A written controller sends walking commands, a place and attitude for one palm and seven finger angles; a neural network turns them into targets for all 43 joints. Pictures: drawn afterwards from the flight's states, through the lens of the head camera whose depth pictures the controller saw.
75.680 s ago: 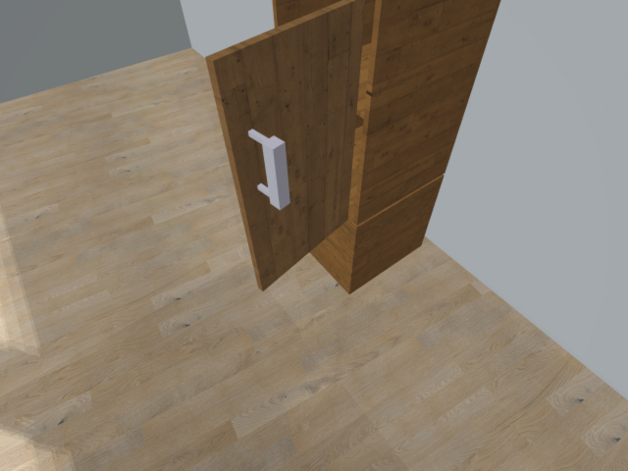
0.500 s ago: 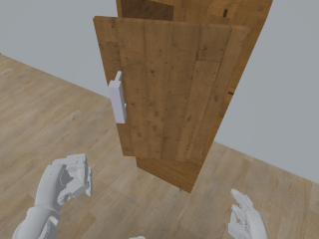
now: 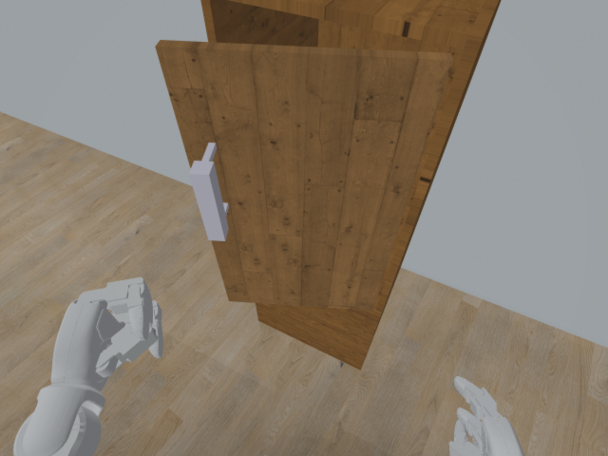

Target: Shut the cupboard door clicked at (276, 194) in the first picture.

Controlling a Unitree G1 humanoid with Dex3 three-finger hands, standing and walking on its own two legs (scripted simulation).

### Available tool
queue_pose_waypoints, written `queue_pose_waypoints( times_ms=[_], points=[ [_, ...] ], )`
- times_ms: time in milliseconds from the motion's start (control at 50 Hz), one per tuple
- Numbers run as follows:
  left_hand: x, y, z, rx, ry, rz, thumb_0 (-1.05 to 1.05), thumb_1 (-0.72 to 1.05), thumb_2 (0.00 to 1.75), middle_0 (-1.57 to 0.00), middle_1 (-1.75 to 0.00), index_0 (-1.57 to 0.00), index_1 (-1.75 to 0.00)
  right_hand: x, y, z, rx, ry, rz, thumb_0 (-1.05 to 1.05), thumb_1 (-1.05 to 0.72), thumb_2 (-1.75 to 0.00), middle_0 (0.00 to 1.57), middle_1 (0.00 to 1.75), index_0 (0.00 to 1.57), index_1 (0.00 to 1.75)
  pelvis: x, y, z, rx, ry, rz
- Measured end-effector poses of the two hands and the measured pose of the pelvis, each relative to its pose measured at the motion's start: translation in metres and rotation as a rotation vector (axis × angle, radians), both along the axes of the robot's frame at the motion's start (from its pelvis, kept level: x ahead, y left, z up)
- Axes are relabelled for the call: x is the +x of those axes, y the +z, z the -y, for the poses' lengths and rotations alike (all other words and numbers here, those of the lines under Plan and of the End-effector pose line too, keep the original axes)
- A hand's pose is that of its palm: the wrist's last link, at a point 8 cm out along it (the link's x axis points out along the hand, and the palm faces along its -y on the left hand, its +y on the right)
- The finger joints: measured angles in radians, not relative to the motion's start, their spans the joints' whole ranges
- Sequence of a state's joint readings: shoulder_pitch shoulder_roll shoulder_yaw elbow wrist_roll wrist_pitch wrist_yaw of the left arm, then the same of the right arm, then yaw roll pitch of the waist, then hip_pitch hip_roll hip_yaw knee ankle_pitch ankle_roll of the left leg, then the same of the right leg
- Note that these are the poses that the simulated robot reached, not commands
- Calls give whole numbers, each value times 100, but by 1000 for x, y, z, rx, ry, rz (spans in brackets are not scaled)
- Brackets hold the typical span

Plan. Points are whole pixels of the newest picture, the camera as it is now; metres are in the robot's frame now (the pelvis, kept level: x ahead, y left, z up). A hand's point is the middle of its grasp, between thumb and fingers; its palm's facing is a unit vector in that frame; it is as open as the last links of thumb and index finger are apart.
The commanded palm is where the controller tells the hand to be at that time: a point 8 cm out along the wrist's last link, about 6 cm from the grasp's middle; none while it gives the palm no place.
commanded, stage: bring the fist close to the handle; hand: left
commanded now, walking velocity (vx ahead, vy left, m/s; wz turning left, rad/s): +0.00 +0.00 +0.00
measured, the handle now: (214, 192) +0.46 +0.17 +0.09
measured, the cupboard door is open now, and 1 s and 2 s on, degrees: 22 22 19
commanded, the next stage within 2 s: push the door shut along its arc in 1.48 s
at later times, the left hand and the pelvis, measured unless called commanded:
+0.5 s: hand (204, 305) +0.27 +0.14 +0.08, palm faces -0.01 -1.00 -0.04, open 3.1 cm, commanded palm +0.25 +0.20 +0.09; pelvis +0.00 -0.03 +0.00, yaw -1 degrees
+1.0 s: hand (222, 258) +0.33 +0.13 +0.10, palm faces -0.01 -1.00 -0.02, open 3.1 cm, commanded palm +0.31 +0.18 +0.09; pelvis +0.00 -0.02 +0.01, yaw -1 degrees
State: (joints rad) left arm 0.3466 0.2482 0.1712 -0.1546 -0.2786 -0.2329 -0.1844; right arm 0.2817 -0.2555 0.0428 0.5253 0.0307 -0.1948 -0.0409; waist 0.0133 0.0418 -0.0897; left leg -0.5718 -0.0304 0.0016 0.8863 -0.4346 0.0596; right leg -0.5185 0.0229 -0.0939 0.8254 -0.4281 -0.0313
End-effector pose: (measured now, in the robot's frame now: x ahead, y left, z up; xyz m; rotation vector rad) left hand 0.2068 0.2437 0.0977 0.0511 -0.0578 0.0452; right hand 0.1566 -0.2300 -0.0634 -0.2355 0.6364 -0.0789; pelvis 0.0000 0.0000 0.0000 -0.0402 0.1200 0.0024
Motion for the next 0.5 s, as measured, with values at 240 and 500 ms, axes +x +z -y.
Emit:
queue_pose_waypoints(
  times_ms=[240,500],
  points=[
    [6,-1,16,12,10,-19,2,89,90,-130,-150,-131,-150,5,-3,12,15,2,11,1,-90,-90,20,30,21,30,0,0,17,15,2,3],
    [45,-10,45,-8,-49,-81,2,90,90,-130,-150,-131,-150,-7,-8,37,19,-57,-31,1,-90,-90,20,30,21,30,3,4,31,36,-15,-3]
  ],
)
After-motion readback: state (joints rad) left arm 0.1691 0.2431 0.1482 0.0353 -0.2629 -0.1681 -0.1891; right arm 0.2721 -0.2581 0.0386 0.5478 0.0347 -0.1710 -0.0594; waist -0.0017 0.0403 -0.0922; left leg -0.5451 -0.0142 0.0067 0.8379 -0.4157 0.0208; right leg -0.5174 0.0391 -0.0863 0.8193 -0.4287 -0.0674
